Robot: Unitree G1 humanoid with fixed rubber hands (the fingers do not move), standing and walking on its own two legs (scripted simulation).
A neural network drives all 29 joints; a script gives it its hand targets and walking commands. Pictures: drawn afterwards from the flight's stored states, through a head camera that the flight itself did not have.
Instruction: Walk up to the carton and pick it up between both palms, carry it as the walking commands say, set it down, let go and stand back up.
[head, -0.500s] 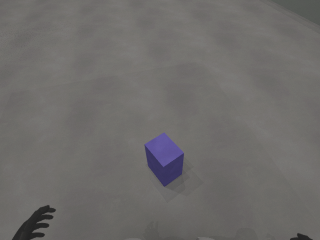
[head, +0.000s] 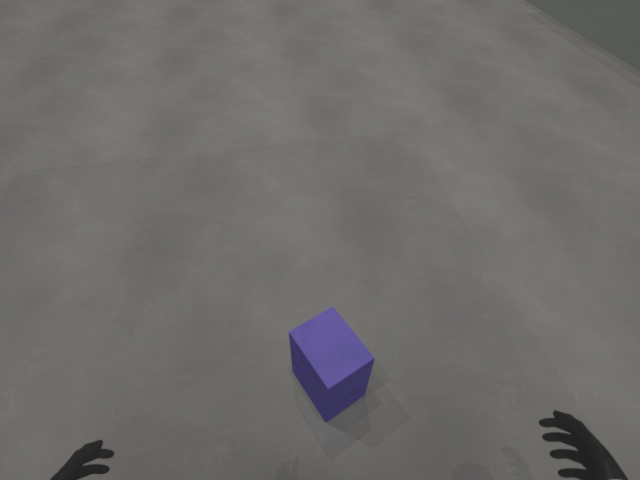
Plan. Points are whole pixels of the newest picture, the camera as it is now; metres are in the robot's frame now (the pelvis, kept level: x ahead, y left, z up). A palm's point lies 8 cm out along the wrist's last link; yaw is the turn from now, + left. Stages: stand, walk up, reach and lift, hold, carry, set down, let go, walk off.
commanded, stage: walk up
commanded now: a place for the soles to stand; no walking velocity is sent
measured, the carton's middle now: (329, 365) +0.54 -0.01 -0.62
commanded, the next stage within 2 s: none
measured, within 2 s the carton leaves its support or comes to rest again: neither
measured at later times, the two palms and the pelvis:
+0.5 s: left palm (77, 472) +0.15 +0.31 -0.06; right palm out of the picture +0.12 -0.34 -0.07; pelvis +0.02 -0.01 +0.03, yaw -2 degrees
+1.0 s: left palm out of the picture +0.09 +0.21 -0.07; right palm out of the picture +0.26 -0.44 -0.03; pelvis +0.07 -0.13 +0.00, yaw +13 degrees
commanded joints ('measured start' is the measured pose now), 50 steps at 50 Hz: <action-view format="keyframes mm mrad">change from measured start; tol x32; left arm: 1 -58 202 50 -23 -15 -27 -1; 25 -260 136 37 363 -11 -14 8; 40 190 263 203 -81 78 68 -91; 50 -128 145 140 -244 84 75 -74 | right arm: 1 -62 -223 -60 -13 7 -26 -9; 25 -190 -133 -59 377 -2 -18 -11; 50 331 -182 -116 -24 -5 -27 -89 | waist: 1 3 25 -67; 50 -61 -105 3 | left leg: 1 125 118 -130 -143 372 70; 25 261 112 -15 -377 276 44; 28 323 355 -561 -474 -379 299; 34 38 229 -350 -410 -239 252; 38 -227 143 -222 -235 -269 192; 41 -539 -83 -63 482 -368 66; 50 234 -41 15 -49 9 87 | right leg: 1 -12 -84 106 -190 298 -63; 25 119 -82 94 -405 360 -64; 27 -225 38 -48 -27 -201 -73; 30 -440 -88 136 262 -101 -20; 39 351 26 -8 -73 -39 -56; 41 140 -362 608 -526 -526 -247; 50 -278 -152 39 -201 -330 -186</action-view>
